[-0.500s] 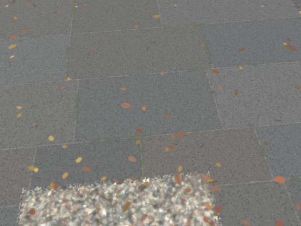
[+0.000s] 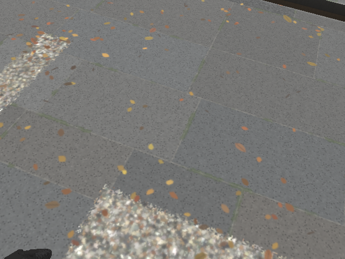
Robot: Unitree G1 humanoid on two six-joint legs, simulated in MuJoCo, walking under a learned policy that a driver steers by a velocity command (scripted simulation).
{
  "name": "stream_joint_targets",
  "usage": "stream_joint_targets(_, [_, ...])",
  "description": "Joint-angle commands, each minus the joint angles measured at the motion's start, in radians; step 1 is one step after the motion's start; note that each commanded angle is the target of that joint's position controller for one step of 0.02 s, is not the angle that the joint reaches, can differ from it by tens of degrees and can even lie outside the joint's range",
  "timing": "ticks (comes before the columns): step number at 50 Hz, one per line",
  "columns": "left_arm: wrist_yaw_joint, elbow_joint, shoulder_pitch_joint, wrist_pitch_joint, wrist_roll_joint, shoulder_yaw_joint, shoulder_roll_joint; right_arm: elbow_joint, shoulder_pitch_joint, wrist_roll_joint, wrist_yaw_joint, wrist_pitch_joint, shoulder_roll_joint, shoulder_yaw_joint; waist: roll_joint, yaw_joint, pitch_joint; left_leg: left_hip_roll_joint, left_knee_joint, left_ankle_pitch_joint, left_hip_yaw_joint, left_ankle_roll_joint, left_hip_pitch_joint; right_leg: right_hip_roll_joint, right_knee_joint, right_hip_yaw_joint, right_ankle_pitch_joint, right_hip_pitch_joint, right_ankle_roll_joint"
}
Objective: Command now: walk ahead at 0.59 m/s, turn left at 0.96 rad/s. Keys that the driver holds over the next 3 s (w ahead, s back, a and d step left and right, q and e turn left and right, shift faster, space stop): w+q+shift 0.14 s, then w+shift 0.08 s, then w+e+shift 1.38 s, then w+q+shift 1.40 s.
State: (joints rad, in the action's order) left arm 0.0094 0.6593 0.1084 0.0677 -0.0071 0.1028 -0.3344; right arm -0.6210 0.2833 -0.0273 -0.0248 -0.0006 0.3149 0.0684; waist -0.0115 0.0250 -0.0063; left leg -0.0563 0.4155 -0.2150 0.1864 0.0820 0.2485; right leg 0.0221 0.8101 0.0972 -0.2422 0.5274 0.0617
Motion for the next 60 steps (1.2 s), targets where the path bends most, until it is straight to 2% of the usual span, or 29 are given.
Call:
stream_joint_targets(1, [0.008, -0.091, -0.122, 0.042, -0.011, 0.006, -0.05, 0.07, -0.028, -0.006, -0.009, -0.021, 0.194, 0.053, 0.181, 0.012, 0.003, 0.176, -0.181, -0.337, 0.291, 0.147, -0.022, 0.034, -0.123, -0.006, 0.027, 0.029, 0.021])
stream_joint_targets(2, [0.026, -0.055, -0.078, -0.023, 0.075, -0.018, -0.041, 0.045, -0.01, 0.072, 0.037, 0.005, 0.245, 0.069, 0.233, 0.03, 0.018, 0.112, -0.164, -0.386, 0.262, 0.127, 0.004, 0.028, -0.09, -0.074, -0.014, -0.003, 0.033])
stream_joint_targets(5, [0.022, -0.093, -0.114, -0.051, 0.033, -0.025, -0.054, 0.071, -0.05, 0.049, 0.077, 0.018, 0.205, 0.058, 0.195, 0.019, -0.026, 0.1, -0.135, -0.378, 0.333, 0.123, 0.13, 0.032, -0.183, -0.067, -0.064, -0.129, 0.034])
stream_joint_targets(8, [-0.013, -0.016, 0.162, -0.021, 0.021, -0.005, -0.114, 0.103, -0.161, 0.051, 0.062, 0.0, 0.152, 0.04, 0.076, -0.145, 0.018, 0.059, 0.052, -0.401, 0.31, 0.06, 0.374, -0.019, -0.332, -0.055, -0.015, -0.574, -0.03])
stream_joint_targets(9, [-0.028, 0.009, 0.295, -0.003, 0.052, 0.01, -0.188, 0.102, -0.14, 0.047, 0.054, -0.02, 0.061, 0.013, -0.116, -0.191, 0.087, -0.047, 0.348, -0.427, 0.155, 0.024, 0.467, -0.203, -0.43, 0.144, -0.244, -0.724, -0.061])
stream_joint_targets(10, [-0.028, -0.002, 0.298, 0.001, 0.083, 0.025, -0.292, 0.152, -0.146, 0.023, 0.048, -0.03, 0.01, -0.009, -0.273, -0.16, 0.1, -0.141, 0.611, -0.377, 0.025, -0.001, 0.63, -0.42, -0.645, 0.647, -0.663, -0.722, -0.115])
stream_joint_targets(11, [-0.016, -0.012, 0.201, 0.002, 0.083, 0.022, -0.247, 0.131, -0.109, 0.035, 0.039, -0.028, 0.048, -0.01, -0.159, -0.092, 0.05, -0.028, 0.755, -0.237, 0.02, 0.003, 0.667, -0.465, -0.661, 0.748, -0.701, -0.623, -0.165])
stream_joint_targets(13, [0.001, -0.001, 0.185, 0.005, 0.053, -0.015, -0.12, 0.084, -0.119, 0.072, 0.064, -0.032, 0.105, 0.003, -0.047, -0.066, 0.004, 0.006, 0.761, -0.112, 0.007, -0.009, 0.604, -0.328, -0.597, 0.476, -0.522, -0.527, -0.165])
stream_joint_targets(17, [0.008, 0.085, 0.3, 0.026, 0.026, -0.028, -0.096, 0.092, -0.194, 0.1, 0.096, -0.034, 0.098, -0.012, -0.138, -0.076, -0.057, 0.059, 0.625, -0.017, -0.1, -0.062, 0.559, -0.205, -0.657, 0.307, -0.295, -0.481, -0.226])
stream_joint_targets(24, [0.004, 0.158, 0.369, 0.007, 0.022, -0.008, -0.138, 0.144, -0.358, 0.065, 0.099, -0.061, 0.039, -0.059, -0.163, -0.094, -0.068, 0.01, 0.191, -0.025, -0.234, -0.086, 0.178, -0.192, -0.637, 0.209, 0.228, -0.342, -0.251])
stream_joint_targets(27, [0.013, 0.158, 0.307, 0.026, -0.002, -0.003, -0.161, 0.026, 0.005, 0.08, 0.042, -0.073, 0.134, -0.01, -0.057, 0.112, 0.139, 0.022, 0.112, 0.014, -0.198, -0.032, -0.427, -0.106, -0.19, 0.103, 0.596, -0.146, -0.196])
stream_joint_targets(28, [0.014, 0.123, 0.275, 0.039, -0.004, -0.019, -0.101, 0.007, 0.207, 0.097, 0.018, -0.077, 0.219, 0.019, 0.067, 0.211, 0.286, 0.281, 0.054, -0.335, 0.06, 0.004, -0.662, -0.039, 0.132, 0.053, 0.253, 0.035, -0.179])
stream_joint_targets(29, [0.009, 0.076, 0.324, 0.032, -0.025, -0.043, 0.012, -0.001, 0.232, 0.114, 0.01, -0.069, 0.284, 0.03, 0.267, 0.151, 0.373, 0.535, -0.133, -0.704, 0.504, 0.049, -0.715, 0.028, 0.406, -0.009, -0.263, 0.233, -0.169])
stream_joint_targets(30, [0.004, 0.076, 0.258, 0.01, -0.007, -0.033, -0.055, 0.008, 0.122, 0.095, 0.005, -0.062, 0.216, 0.02, 0.168, 0.121, 0.23, 0.506, -0.178, -0.7, 0.551, 0.059, -0.535, -0.019, 0.491, -0.002, -0.154, 0.297, -0.175])
stream_joint_targets(31, [0.014, 0.075, 0.212, -0.002, 0.01, -0.027, -0.063, 0.002, 0.057, 0.087, 0.008, -0.063, 0.135, 0.0, 0.107, 0.083, 0.1, 0.446, -0.163, -0.54, 0.366, 0.048, -0.424, -0.067, 0.474, -0.01, -0.079, 0.307, -0.176])
stream_joint_targets(33, [0.038, 0.097, 0.215, -0.024, 0.025, -0.03, -0.034, -0.021, 0.024, 0.079, 0.013, -0.073, 0.067, -0.016, 0.124, 0.028, -0.002, 0.358, -0.214, -0.286, 0.135, 0.025, -0.281, -0.113, 0.433, -0.023, -0.031, 0.263, -0.152])
stream_joint_targets(39, [0.079, 0.003, 0.017, -0.063, 0.037, -0.056, 0.024, -0.113, 0.063, 0.05, 0.026, -0.12, 0.014, -0.028, 0.119, -0.032, -0.126, 0.29, -0.302, 0.213, -0.244, -0.006, -0.188, -0.136, 0.369, -0.079, 0.144, 0.345, -0.134])
stream_joint_targets(42, [0.099, -0.05, -0.105, -0.058, 0.033, -0.076, 0.015, -0.145, 0.059, 0.053, 0.017, -0.128, 0.042, -0.022, 0.066, -0.041, -0.164, 0.244, -0.343, 0.431, -0.404, -0.036, -0.142, -0.106, 0.119, -0.19, 0.249, 0.218, -0.165])
stream_joint_targets(44, [0.104, -0.065, -0.148, -0.057, 0.03, -0.086, 0.016, -0.168, 0.102, 0.053, 0.009, -0.127, 0.09, -0.016, 0.049, -0.039, -0.146, 0.241, -0.291, 0.856, -0.458, -0.059, -0.175, -0.027, -0.008, -0.289, 0.268, 0.067, -0.206])
stream_joint_targets(47, [0.082, 0.002, 0.092, -0.058, 0.026, -0.062, -0.066, -0.159, 0.09, 0.064, -0.014, -0.091, 0.199, 0.011, 0.124, -0.189, 0.042, 0.293, 0.101, 1.379, -0.446, -0.074, -0.28, 0.081, -0.032, -0.303, 0.139, -0.234, -0.261])
stream_joint_targets(48, [0.068, 0.064, 0.306, -0.057, 0.028, -0.036, -0.117, -0.138, 0.036, 0.07, -0.016, -0.075, 0.22, 0.017, 0.131, -0.289, 0.142, 0.309, 0.364, 1.36, -0.419, -0.059, -0.204, 0.091, -0.057, -0.246, 0.092, -0.467, -0.297])
stream_joint_targets(49, [0.041, 0.123, 0.461, -0.057, 0.027, -0.003, -0.168, -0.132, 0.018, 0.076, -0.003, -0.067, 0.203, 0.016, 0.052, -0.331, 0.198, 0.243, 0.725, 0.898, -0.416, -0.058, -0.022, 0.078, -0.143, -0.159, 0.057, -0.719, -0.328])
stream_joint_targets(50, [0.015, 0.12, 0.379, -0.071, 0.007, 0.023, -0.244, -0.105, 0.003, 0.088, 0.021, -0.078, 0.063, -0.02, -0.198, -0.222, 0.115, 0.05, 1.131, -0.204, -0.392, -0.081, 0.307, -0.064, -0.145, 0.081, 0.074, -0.801, -0.359])
stream_joint_targets(51, [0.015, 0.056, 0.31, -0.08, 0.044, 0.04, -0.345, 0.012, 0.085, 0.056, 0.019, -0.1, 0.075, -0.03, -0.25, -0.128, 0.326, 0.007, 1.348, -0.297, -0.181, -0.106, 0.62, -0.268, -0.346, 0.615, -0.031, -1.057, -0.57])
stream_joint_targets(52, [0.004, 0.04, 0.317, -0.084, 0.032, 0.04, -0.291, 0.024, -0.021, 0.069, 0.019, -0.123, 0.13, -0.032, -0.031, -0.177, 0.29, 0.063, 1.262, -0.184, -0.087, -0.095, 0.67, -0.282, -0.512, 0.709, -0.211, -0.979, -0.536])
stream_joint_targets(53, [-0.005, 0.06, 0.282, -0.077, 0.03, 0.027, -0.237, 0.021, -0.036, 0.065, 0.021, -0.133, 0.131, -0.036, 0.043, -0.114, 0.103, 0.109, 1.13, -0.127, -0.09, -0.092, 0.645, -0.261, -0.576, 0.646, -0.214, -0.772, -0.487])
stream_joint_targets(54, [-0.008, 0.071, 0.246, -0.062, 0.029, 0.017, -0.201, 0.016, -0.053, 0.079, 0.018, -0.125, 0.121, -0.041, 0.103, -0.059, 0.018, 0.147, 1.032, -0.13, -0.097, -0.1, 0.571, -0.216, -0.585, 0.558, -0.126, -0.6, -0.454])
stream_joint_targets(56, [-0.014, 0.065, 0.197, -0.03, 0.025, -0.005, -0.158, -0.002, -0.008, 0.109, 0.02, -0.078, 0.103, -0.05, 0.118, 0.021, -0.051, 0.185, 0.91, -0.17, -0.098, -0.133, 0.431, -0.129, -0.59, 0.406, 0.021, -0.347, -0.434])
stream_joint_targets(60, [-0.002, 0.066, 0.2, 0.008, 0.017, -0.005, -0.153, 0.089, -0.205, 0.094, 0.038, -0.049, 0.043, -0.073, 0.061, -0.001, -0.122, 0.191, 0.539, 0.015, -0.172, -0.171, 0.303, -0.013, -0.653, 0.274, 0.117, -0.094, -0.398])
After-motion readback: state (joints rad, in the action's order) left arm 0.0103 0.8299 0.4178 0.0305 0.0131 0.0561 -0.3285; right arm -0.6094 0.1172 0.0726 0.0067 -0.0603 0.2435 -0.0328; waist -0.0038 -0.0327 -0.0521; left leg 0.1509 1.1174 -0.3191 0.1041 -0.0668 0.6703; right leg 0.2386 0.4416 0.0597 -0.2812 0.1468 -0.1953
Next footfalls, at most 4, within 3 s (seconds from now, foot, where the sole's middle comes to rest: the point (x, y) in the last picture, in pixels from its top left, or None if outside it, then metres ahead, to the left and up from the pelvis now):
0.18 right None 0.15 -0.13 -0.79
0.56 left None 0.38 0.17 -0.79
0.98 right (169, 182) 0.80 -0.03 -0.79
1.40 left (172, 106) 1.25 -0.05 -0.79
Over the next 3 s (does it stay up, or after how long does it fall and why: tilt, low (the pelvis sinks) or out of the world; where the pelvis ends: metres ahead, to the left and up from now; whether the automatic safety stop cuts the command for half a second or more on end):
stays up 2.14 -0.89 -0.02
